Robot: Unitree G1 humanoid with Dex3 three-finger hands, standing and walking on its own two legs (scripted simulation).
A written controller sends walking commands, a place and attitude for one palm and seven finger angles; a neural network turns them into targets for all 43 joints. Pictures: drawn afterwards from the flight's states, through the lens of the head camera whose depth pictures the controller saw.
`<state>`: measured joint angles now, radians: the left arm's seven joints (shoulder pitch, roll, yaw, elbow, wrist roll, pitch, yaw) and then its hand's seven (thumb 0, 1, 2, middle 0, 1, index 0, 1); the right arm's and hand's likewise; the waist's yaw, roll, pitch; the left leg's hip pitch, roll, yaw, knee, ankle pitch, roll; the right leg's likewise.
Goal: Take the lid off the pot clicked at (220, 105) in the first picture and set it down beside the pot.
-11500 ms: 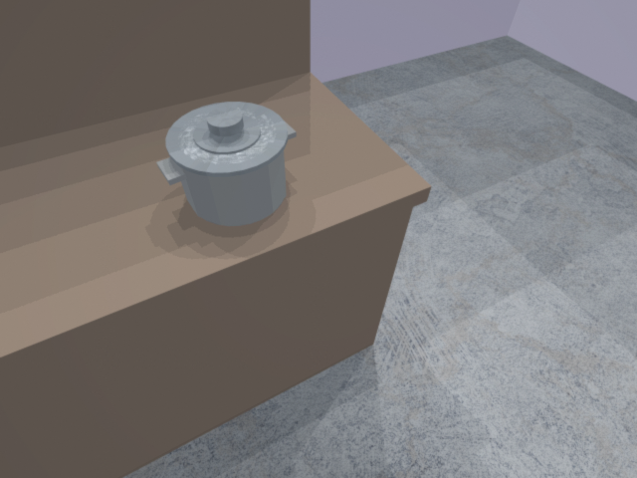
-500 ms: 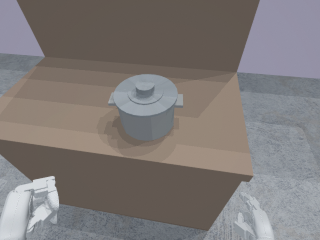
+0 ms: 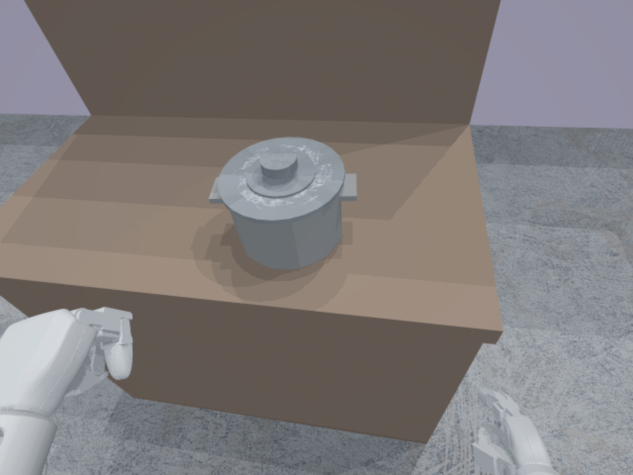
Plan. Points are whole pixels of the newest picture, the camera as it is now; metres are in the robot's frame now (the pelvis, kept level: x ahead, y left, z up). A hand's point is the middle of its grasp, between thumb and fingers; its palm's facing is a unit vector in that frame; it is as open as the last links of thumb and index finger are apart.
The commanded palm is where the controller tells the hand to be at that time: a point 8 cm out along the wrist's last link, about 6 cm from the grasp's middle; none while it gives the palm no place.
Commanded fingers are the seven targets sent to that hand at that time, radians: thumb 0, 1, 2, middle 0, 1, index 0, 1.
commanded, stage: reach forward and open the fingers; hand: left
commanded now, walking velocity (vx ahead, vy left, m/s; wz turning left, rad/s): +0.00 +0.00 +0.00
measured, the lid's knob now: (278, 162) +0.50 +0.13 +0.13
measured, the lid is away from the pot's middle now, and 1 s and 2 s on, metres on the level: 0.00 0.00 0.00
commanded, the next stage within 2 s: move the open hand above the knob in 0.90 s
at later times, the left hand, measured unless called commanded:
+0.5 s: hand (84, 334) +0.20 +0.27 +0.14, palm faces -0.21 -0.05 -0.98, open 6.5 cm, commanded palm +0.19 +0.26 +0.22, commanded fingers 0.00 -0.18 1.38 -0.88 -0.22 -0.88 -0.22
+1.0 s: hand (76, 258) +0.26 +0.28 +0.19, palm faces -0.09 -0.07 -0.99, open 10.0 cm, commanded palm +0.23 +0.26 +0.26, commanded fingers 0.00 -0.33 1.51 -0.84 -0.08 -0.84 -0.08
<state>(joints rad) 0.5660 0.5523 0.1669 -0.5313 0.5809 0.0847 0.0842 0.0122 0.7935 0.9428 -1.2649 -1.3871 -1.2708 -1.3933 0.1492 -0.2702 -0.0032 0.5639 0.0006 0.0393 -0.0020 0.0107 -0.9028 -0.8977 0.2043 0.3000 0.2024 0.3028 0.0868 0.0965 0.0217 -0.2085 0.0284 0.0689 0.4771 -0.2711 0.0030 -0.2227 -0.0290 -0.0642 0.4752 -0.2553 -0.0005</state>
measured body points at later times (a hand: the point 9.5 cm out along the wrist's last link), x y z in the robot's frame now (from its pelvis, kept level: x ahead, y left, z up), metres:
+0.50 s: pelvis -0.03 +0.00 +0.01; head +0.00 -0.04 +0.45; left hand +0.21 +0.27 +0.19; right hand +0.20 -0.21 -0.09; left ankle -0.01 +0.12 -0.74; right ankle +0.00 -0.12 -0.74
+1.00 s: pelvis -0.04 +0.02 +0.01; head -0.02 -0.03 +0.45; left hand +0.26 +0.28 +0.25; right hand +0.18 -0.19 -0.10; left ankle -0.01 +0.12 -0.74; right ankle +0.00 -0.12 -0.74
